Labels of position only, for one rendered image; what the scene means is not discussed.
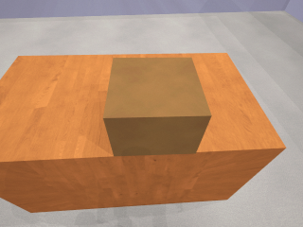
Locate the carton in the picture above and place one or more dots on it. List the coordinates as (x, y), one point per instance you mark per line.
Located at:
(155, 106)

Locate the pedestal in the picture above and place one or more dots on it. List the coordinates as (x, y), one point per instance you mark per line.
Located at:
(55, 153)

